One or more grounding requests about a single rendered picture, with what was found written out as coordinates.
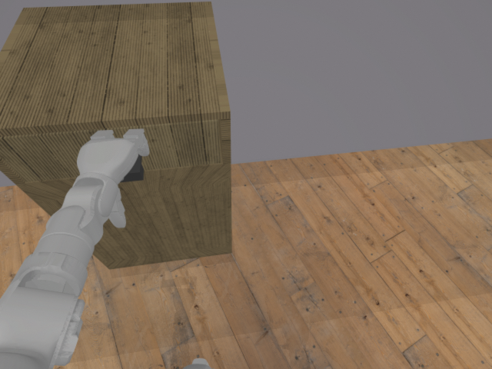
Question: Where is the left robot upper arm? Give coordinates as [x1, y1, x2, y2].
[0, 286, 85, 369]

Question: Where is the left robot shin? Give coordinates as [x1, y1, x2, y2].
[192, 358, 210, 367]

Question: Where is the handle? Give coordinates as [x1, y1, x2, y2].
[121, 155, 144, 182]

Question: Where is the left robot forearm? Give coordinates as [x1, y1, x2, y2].
[0, 172, 118, 314]

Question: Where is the left robot hand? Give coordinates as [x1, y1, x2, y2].
[77, 128, 149, 228]

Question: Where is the cabinet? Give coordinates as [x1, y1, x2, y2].
[0, 2, 232, 270]

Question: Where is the drawer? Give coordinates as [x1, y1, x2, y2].
[0, 119, 221, 182]

